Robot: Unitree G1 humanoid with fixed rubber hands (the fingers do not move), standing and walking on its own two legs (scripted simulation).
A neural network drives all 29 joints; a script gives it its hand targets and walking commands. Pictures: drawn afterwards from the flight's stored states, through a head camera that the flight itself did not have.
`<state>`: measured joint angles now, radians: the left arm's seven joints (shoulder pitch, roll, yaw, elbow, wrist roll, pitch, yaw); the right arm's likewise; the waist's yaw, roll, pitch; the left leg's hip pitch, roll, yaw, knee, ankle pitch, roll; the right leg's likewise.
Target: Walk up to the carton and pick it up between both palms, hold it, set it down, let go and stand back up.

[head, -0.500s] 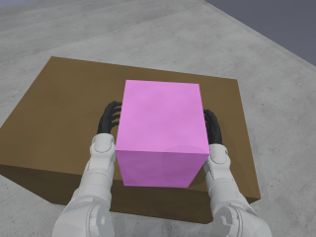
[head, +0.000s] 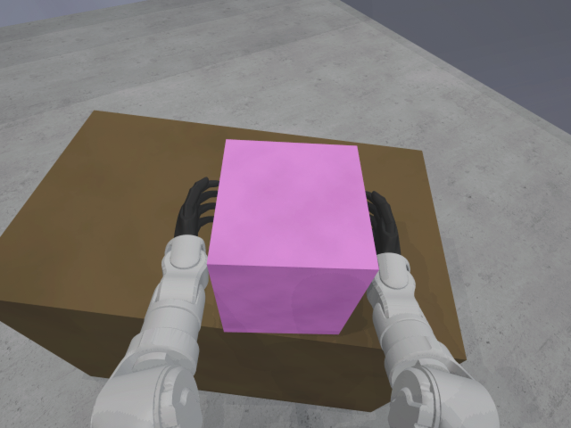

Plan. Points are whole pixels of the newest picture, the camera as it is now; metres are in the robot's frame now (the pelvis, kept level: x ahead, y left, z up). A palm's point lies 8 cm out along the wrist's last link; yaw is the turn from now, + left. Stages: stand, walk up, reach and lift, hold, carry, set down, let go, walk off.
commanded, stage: reach and lift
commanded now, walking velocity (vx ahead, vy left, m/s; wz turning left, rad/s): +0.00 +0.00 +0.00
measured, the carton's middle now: (286, 244) +0.40 -0.01 -0.01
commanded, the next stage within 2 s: none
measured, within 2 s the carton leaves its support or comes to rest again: neither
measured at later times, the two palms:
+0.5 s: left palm (168, 212) +0.37 +0.15 +0.10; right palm (384, 232) +0.36 -0.14 +0.09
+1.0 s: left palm (151, 202) +0.36 +0.16 +0.14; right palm (388, 230) +0.34 -0.13 +0.12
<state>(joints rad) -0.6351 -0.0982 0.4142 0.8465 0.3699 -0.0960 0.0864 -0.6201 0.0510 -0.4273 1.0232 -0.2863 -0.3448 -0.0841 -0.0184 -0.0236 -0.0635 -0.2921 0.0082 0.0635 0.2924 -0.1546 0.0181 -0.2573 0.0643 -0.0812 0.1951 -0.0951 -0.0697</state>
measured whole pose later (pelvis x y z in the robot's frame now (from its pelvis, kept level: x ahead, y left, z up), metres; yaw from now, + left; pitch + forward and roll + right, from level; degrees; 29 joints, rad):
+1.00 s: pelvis -0.02 +0.03 +0.00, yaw +1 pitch -6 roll -1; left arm -0.59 -0.10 0.27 0.27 0.35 0.56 0.05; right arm -0.58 0.00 -0.12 0.65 0.08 0.13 -0.12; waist -0.09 -0.05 0.06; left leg -0.03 -0.03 0.05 0.31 -0.18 0.06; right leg 0.01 0.03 -0.08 0.23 -0.13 -0.03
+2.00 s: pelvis -0.03 +0.02 +0.00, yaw +2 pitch -9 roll -1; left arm -0.62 -0.06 0.30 0.16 0.35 0.69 -0.02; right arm -0.63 0.00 -0.05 0.56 0.15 0.23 -0.19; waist -0.09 -0.05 0.06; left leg 0.00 -0.02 0.03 0.35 -0.19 0.05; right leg 0.04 0.04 -0.09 0.26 -0.14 -0.04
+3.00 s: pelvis -0.04 +0.02 +0.00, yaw +2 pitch -11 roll -1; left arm -0.69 -0.05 0.33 0.14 0.37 0.78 -0.04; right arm -0.71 -0.01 -0.07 0.57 0.17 0.31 -0.19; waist -0.10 -0.05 0.07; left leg 0.02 -0.02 0.03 0.35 -0.18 0.04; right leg 0.06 0.04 -0.09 0.26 -0.13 -0.04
